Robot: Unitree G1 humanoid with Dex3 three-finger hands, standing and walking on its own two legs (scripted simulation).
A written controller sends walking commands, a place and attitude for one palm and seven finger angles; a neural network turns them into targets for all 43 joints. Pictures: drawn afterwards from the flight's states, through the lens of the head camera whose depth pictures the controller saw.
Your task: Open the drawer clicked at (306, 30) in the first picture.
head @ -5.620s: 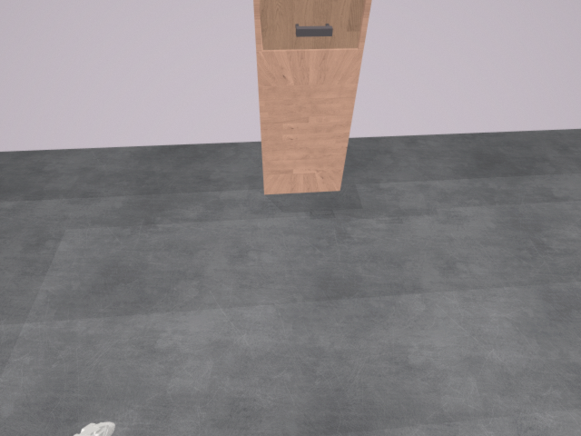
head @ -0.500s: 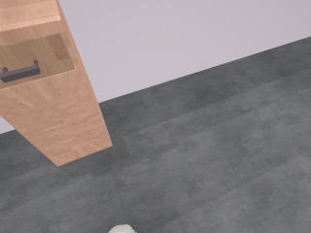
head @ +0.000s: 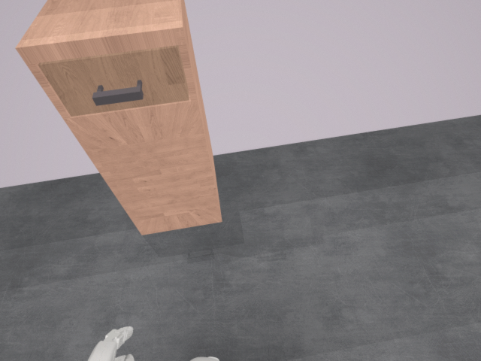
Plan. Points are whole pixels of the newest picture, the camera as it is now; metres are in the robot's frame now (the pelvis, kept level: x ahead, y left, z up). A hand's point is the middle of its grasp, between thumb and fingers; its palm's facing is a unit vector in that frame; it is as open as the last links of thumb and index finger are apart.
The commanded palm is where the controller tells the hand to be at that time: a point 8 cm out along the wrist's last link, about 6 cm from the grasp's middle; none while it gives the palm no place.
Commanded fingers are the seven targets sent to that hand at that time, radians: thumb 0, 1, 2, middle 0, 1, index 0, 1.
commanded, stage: turn to face it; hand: left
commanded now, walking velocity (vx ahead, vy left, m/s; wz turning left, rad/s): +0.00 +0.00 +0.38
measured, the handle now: (119, 91) +0.73 +0.35 +0.04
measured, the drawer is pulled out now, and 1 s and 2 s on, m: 0.00 0.00 0.00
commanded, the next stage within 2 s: take the last steps up to it in 0.20 s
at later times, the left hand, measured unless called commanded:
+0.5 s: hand out of the picture -0.05 +0.24 -0.17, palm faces +0.23 -0.95 -0.22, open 7.4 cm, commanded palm none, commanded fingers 0.00 0.90 0.90 -0.20 -0.30 -0.20 -0.30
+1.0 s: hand out of the picture +0.10 +0.19 -0.15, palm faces +0.29 -0.94 -0.20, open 7.3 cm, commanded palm none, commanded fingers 0.00 0.90 0.90 -0.20 -0.30 -0.20 -0.30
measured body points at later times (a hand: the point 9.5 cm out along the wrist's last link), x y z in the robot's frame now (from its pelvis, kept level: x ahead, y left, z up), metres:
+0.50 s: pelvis +0.00 +0.03 +0.01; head +0.01 +0.06 +0.46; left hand -0.06 +0.29 -0.15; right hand +0.13 -0.19 -0.12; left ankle -0.04 +0.13 -0.73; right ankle +0.00 -0.10 -0.67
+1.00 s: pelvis +0.13 +0.02 +0.02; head +0.13 +0.00 +0.47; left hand +0.08 +0.24 -0.13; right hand +0.18 -0.21 -0.15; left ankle +0.11 +0.15 -0.66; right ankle +0.13 -0.08 -0.73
